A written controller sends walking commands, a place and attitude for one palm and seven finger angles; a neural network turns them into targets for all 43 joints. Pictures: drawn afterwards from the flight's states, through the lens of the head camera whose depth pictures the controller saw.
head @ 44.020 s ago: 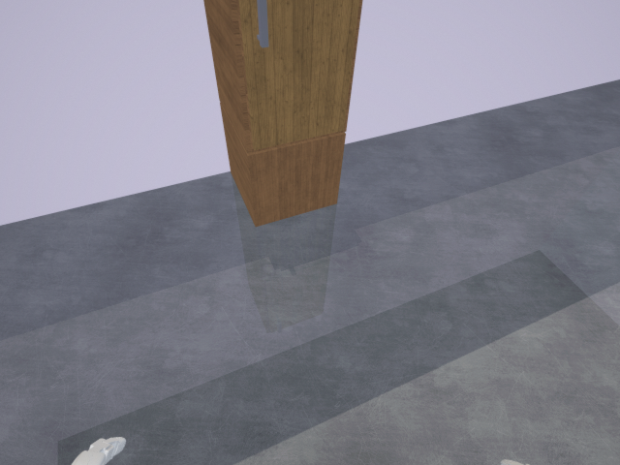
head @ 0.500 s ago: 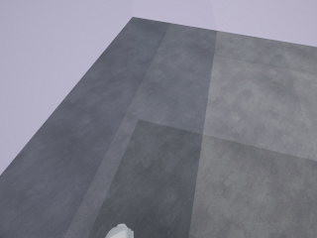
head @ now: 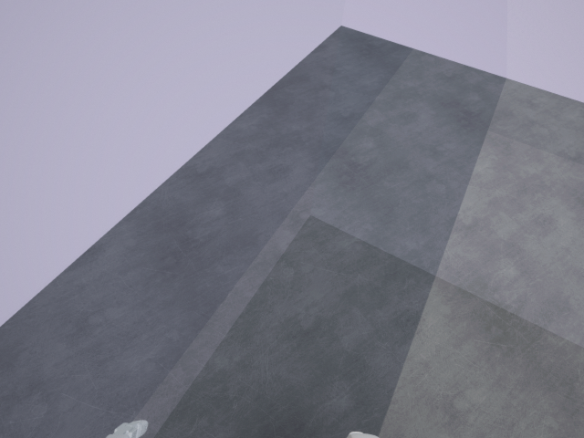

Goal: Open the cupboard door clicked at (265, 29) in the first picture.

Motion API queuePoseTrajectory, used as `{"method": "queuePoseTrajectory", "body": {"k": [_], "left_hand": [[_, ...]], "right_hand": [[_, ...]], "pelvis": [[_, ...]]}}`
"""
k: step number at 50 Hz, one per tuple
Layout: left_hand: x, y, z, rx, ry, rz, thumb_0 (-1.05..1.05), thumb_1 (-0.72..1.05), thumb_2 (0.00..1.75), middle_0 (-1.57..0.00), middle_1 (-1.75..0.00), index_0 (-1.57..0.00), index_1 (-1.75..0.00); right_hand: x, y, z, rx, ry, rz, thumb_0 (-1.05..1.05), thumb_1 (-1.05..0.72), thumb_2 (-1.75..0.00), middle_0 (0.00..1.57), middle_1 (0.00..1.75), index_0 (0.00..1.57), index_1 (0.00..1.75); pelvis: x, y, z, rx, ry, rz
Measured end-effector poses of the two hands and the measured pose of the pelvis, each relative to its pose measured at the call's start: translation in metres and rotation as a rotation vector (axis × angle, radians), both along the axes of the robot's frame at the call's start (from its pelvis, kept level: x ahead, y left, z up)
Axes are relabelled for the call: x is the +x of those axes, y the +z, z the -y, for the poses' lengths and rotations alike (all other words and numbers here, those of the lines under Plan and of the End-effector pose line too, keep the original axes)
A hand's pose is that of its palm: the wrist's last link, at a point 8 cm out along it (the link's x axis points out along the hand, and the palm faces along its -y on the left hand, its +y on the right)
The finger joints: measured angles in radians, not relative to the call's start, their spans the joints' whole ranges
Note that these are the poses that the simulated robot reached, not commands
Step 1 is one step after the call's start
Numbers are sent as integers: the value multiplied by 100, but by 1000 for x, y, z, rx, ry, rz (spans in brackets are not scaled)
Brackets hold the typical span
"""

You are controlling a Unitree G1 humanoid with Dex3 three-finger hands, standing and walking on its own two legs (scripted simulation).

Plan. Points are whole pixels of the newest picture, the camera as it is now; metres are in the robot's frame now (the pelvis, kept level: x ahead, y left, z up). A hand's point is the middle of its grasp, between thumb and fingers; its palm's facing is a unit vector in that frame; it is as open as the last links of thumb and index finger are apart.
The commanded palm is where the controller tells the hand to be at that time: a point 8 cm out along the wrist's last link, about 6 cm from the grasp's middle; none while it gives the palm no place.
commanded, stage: turn to face it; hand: left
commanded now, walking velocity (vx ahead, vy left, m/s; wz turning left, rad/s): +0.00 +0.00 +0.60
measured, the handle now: out of the picture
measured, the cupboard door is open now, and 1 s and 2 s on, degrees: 45 45 45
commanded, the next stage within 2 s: none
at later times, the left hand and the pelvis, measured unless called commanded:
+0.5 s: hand out of the picture +0.00 +0.16 -0.20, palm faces +0.36 -0.90 -0.24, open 7.4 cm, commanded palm none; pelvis +0.03 -0.04 -0.03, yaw +20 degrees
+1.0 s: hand out of the picture +0.00 +0.11 -0.17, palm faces +0.62 -0.75 -0.24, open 7.4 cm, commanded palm none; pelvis +0.06 -0.09 -0.01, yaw +39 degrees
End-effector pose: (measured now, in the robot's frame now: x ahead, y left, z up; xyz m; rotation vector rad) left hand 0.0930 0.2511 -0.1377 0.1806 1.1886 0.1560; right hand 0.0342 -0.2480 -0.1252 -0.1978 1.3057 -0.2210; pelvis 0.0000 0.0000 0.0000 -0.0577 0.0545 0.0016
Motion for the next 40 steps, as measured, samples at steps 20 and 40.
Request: {"method": "queuePoseTrajectory", "body": {"k": [20,40], "left_hand": [[-77,1,58,11,281,-52,0,90,90,-20,-30,-20,-30],[-112,6,62,117,536,12,0,91,90,-20,-30,-20,-30]], "right_hand": [[154,-8,34,35,335,79,0,-92,-90,19,30,19,30],[221,-28,16,68,589,89,0,-91,-90,20,30,20,30]], "pelvis": [[30,-6,52,113,281,32],[51,-22,89,76,531,15]]}}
